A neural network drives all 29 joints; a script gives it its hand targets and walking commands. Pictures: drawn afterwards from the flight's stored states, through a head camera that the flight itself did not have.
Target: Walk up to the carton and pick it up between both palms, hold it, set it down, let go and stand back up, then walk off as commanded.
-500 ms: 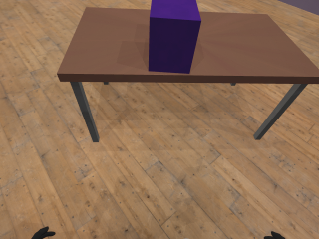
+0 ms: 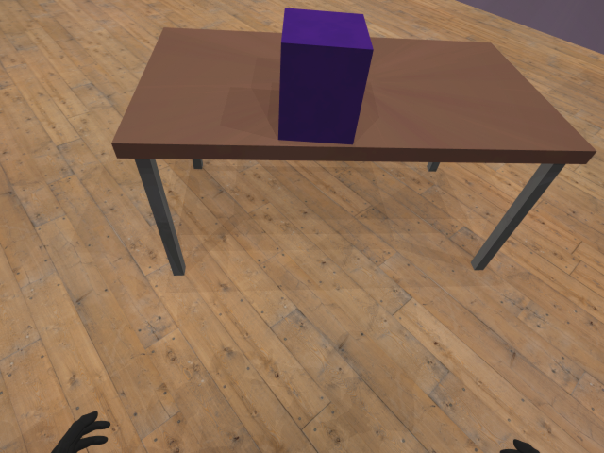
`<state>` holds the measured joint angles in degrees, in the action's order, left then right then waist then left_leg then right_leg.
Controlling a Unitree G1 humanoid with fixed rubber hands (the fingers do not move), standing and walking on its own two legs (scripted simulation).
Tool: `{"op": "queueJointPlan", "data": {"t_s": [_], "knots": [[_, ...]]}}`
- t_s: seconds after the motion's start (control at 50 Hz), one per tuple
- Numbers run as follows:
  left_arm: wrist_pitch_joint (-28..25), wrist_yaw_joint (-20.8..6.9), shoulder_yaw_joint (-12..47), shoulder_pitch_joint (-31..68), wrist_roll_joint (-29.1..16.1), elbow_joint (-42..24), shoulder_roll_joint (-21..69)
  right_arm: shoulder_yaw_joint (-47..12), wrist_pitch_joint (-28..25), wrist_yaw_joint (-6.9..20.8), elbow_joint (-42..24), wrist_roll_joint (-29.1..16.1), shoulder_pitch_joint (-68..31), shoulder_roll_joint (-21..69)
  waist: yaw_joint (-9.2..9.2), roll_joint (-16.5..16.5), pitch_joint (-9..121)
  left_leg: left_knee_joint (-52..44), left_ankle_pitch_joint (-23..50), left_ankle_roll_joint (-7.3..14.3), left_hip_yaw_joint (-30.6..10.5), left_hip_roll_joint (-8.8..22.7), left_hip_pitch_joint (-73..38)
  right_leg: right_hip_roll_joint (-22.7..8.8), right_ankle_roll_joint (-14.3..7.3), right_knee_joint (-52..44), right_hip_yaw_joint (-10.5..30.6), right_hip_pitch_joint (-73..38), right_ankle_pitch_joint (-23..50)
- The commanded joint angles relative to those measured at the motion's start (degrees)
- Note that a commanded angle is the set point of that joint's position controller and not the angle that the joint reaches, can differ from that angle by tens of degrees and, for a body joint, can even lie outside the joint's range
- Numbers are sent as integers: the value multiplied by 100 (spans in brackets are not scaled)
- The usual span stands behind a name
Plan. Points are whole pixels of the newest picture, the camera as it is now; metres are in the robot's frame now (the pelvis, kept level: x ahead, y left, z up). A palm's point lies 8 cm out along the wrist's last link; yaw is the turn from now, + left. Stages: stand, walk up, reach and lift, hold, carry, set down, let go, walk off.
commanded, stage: walk off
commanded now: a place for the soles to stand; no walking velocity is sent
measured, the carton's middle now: (319, 78) +0.97 +0.00 +0.01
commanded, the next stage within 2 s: stand in 0.38 s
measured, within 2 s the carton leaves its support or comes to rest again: neither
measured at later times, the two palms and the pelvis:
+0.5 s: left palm out of the picture +0.11 +0.32 -0.10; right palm out of the picture +0.12 -0.30 -0.07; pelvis +0.00 +0.01 +0.00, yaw +0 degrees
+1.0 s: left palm out of the picture +0.12 +0.32 -0.09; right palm out of the picture +0.12 -0.30 -0.07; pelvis +0.00 +0.01 +0.01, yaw +0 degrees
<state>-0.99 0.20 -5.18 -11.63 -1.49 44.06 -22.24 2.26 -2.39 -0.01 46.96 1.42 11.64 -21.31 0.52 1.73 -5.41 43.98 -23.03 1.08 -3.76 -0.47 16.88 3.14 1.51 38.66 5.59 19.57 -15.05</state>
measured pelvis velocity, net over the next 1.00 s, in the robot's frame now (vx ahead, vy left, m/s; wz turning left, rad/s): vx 0.00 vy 0.01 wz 0.00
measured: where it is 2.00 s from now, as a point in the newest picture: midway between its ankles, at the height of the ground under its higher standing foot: outside the picture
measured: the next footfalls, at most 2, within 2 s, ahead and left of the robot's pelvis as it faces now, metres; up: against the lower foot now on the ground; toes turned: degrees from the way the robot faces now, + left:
none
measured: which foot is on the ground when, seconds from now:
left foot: down 0.00-1.00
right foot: down 0.00-1.00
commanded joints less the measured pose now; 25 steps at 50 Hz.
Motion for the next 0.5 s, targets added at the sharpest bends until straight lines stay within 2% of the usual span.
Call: {"op": "queueJointPlan", "data": {"t_s": [0.0,0.02,0.04,0.06,0.08,0.1,0.12,0.14,0.16,0.18,0.2,0.22,0.24,0.26,0.28,0.3,0.32,0.34,0.36,0.38,0.4,0.42,0.44,0.46,0.48], "knots": [[-116,0,5,63,222,141,-1000,412,-105,-34,-62,45,-329,-1509,-33,-686,193,-2096,-1034,523,-1356,911,268,-367,-509,-756,451,-44,-556],[-149,5,-5,32,224,143,-999,357,-136,-19,-148,-1,-547,-1353,58,-680,160,-2221,-1158,524,-1309,905,371,-408,-504,-857,472,-183,-628],[-157,-1,-33,-78,224,151,-1033,335,-116,-22,-93,-1,-475,-1276,83,-225,147,-1954,-754,366,-1066,697,388,-512,-536,-1135,666,-238,-663],[-142,7,-57,89,210,137,-1085,339,-120,-8,-56,-23,-462,-1207,5,-338,390,-1714,-640,343,-868,540,-55,-612,-598,-1177,779,-43,-762],[-166,-1,-70,144,212,157,-1127,355,-101,-21,-39,-28,-453,-1361,-73,-488,267,-1693,-684,354,-810,549,26,-627,-586,-1152,877,-36,-647],[-137,-23,-34,24,160,94,-994,344,-123,-29,-22,8,-433,-1262,17,-744,303,-1965,-817,438,-929,601,83,-520,-549,-990,669,-28,-474],[-158,0,-38,87,219,58,-1001,293,-145,16,-136,24,-440,-1185,-35,-665,286,-1997,-73,421,-1004,663,-64,-511,-506,-789,566,-70,-56],[-158,-2,-22,49,189,151,-1010,351,-150,-5,27,43,-360,-1394,-44,-796,471,-1985,-70,498,-1168,754,-139,-355,-464,-633,438,-102,-10],[-141,16,39,149,199,211,-995,411,-105,-19,-66,68,-485,-1421,-60,-656,337,-1783,-134,555,-1161,857,15,-387,-425,-584,421,-140,42],[-167,15,29,120,162,209,-1045,332,-127,-7,-2,31,-567,-1372,-26,-669,338,-1889,-41,495,-959,738,133,-445,-449,-653,430,-220,179],[-165,12,-29,-13,219,57,-927,313,-123,9,-136,23,-554,-1260,82,-572,311,-1776,-39,523,-1070,768,116,-414,-467,-756,551,-275,158],[-143,10,-43,142,200,84,-1001,276,-105,-8,-13,-6,-453,-1275,-37,-451,464,-1897,55,410,-891,641,-42,-439,-500,-788,546,-147,8],[-179,10,21,9,211,30,-887,291,-104,-23,-177,17,-457,-1142,28,-869,472,-1860,631,434,-760,667,-292,-565,-512,-761,614,-83,301],[-146,-9,3,-22,184,198,-1000,286,-81,-33,-89,23,-556,-1322,18,-659,446,-1784,311,428,-784,628,-18,-464,-417,-813,519,-303,334],[-156,8,69,-16,157,214,-1029,366,-122,-32,-126,19,-526,-1382,-30,-683,633,-1783,152,490,-1036,810,68,-481,-406,-713,469,-338,281],[-137,24,97,178,133,259,-985,311,-127,-24,-120,16,-626,-1222,-14,-920,527,-1973,437,413,-897,689,127,-531,-430,-601,515,-592,582],[-113,21,81,97,150,231,-1033,383,-91,-36,-138,32,-702,-1440,0,-869,468,-1888,-28,455,-978,760,288,-438,-384,-660,380,-552,300],[-142,15,25,-18,178,213,-1062,292,-113,-33,-220,7,-643,-1315,29,-714,585,-1869,368,406,-913,762,164,-486,-387,-666,473,-576,487],[-160,23,72,85,178,239,-1019,326,-118,-43,-111,3,-634,-1126,16,-366,446,-1610,650,369,-812,687,22,-630,-520,-884,603,-323,230],[-175,35,-60,307,281,223,-1169,190,-89,-1,-24,-120,-267,-1169,-203,-673,551,-1554,724,240,-685,449,-190,-764,-595,-1079,856,-238,88],[-231,3,63,671,295,123,-954,118,-104,-49,-43,-62,-465,-975,-191,-543,493,-1712,897,295,-847,574,-272,-735,-635,-889,707,-189,180],[-224,11,21,542,249,167,-924,140,-131,-25,-4,-51,-494,-1150,-115,-1139,621,-1773,908,355,-950,696,-399,-693,-593,-941,734,-202,355],[-202,34,-33,680,239,148,-1165,195,-113,-36,-61,-2,-606,-1354,-120,-839,695,-1828,872,316,-971,718,-155,-612,-511,-770,342,-525,382],[-159,-12,16,483,237,224,-931,142,-114,5,-30,-62,-615,-1144,-40,-821,780,-1905,924,304,-909,667,-311,-552,-567,-813,408,-516,217],[-183,-26,38,458,223,234,-919,98,-92,-6,-69,-40,-648,-1169,15,-827,650,-1921,1019,403,-1059,783,-194,-528,-560,-787,384,-601,472]]}}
